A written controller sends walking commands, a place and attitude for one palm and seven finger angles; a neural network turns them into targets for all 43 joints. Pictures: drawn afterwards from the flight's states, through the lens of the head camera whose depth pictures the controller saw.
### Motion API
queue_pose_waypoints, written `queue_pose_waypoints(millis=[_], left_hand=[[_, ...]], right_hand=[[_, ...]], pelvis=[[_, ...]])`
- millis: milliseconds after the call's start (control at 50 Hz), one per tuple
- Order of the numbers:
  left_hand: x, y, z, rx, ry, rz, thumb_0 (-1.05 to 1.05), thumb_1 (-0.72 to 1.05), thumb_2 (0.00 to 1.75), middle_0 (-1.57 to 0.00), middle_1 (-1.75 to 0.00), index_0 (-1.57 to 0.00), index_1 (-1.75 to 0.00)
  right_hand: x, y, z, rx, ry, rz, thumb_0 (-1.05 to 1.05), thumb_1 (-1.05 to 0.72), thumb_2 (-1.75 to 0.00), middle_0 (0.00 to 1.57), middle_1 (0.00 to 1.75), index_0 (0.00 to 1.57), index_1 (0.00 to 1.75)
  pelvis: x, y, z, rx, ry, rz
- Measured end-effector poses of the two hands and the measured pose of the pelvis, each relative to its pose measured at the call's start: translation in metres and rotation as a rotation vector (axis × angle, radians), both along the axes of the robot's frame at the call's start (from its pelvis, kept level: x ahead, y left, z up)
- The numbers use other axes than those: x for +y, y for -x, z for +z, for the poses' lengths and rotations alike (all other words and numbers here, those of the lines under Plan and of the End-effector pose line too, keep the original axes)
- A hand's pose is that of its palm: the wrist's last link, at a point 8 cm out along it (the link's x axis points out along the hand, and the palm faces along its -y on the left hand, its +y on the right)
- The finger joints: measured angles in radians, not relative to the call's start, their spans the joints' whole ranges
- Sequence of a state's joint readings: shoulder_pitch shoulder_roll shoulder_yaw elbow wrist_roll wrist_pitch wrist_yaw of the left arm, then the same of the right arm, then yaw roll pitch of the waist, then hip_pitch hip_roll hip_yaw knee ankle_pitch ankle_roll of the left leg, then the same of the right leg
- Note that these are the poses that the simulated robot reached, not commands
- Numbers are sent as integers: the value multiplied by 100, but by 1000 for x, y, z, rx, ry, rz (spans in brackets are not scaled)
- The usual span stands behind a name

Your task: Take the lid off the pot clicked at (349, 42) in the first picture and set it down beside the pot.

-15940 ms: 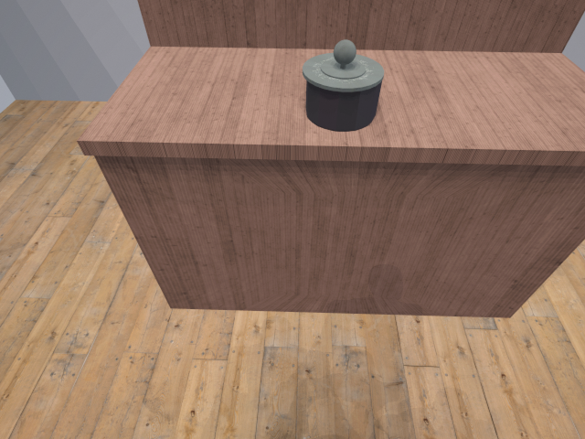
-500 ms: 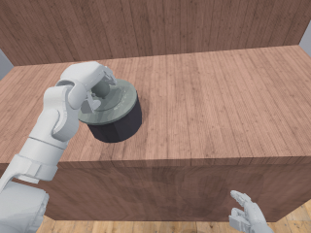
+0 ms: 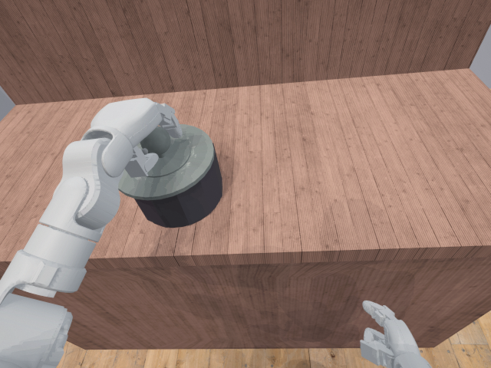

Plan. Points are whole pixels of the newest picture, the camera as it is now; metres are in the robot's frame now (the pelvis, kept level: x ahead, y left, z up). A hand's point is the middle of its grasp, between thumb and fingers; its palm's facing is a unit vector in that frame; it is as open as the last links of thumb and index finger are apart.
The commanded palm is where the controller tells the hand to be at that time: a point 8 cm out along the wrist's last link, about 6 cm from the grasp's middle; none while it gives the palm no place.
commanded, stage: close the fingers and squeeze the knob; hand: left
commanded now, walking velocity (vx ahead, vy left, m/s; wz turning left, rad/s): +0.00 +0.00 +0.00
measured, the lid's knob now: (155, 140) +0.43 +0.16 +0.17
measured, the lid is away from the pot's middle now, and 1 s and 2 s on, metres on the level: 0.01 0.02 0.01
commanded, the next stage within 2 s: lift the lid straight up in 0.28 s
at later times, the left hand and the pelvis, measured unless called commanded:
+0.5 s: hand (143, 152) +0.39 +0.16 +0.18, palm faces -0.12 -0.10 -0.99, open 7.9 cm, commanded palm +0.35 +0.18 +0.25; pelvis +0.00 +0.00 +0.00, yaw +0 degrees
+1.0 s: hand (128, 143) +0.38 +0.17 +0.21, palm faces -0.12 -0.05 -0.99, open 7.9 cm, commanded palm +0.35 +0.18 +0.29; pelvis -0.01 +0.00 +0.00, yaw +1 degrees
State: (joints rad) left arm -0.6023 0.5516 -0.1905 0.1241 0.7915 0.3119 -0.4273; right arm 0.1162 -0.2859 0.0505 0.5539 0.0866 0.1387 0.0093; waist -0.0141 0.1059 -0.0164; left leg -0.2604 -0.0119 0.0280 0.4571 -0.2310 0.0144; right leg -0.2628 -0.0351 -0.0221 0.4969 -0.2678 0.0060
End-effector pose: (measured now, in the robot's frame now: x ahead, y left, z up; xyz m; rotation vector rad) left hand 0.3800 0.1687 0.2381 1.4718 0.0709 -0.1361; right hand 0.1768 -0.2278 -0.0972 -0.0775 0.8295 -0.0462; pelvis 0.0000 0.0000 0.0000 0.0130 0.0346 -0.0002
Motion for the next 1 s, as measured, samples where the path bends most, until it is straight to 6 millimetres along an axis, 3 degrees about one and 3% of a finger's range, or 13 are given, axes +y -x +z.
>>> queue_pose_waypoints(millis=[500,1000], left_hand=[[1,4,1,-13,5,-8,-1,16,118,-78,-57,-71,-54],[5,18,32,-13,-47,18,-1,12,111,-83,-58,-76,-56]], right_hand=[[5,-6,2,-6,-1,12,1,-91,-90,20,30,20,30],[13,-9,3,-39,-7,52,1,-91,-90,20,30,20,30]], pelvis=[[2,0,0,2,2,0],[1,11,2,-24,1,20]])
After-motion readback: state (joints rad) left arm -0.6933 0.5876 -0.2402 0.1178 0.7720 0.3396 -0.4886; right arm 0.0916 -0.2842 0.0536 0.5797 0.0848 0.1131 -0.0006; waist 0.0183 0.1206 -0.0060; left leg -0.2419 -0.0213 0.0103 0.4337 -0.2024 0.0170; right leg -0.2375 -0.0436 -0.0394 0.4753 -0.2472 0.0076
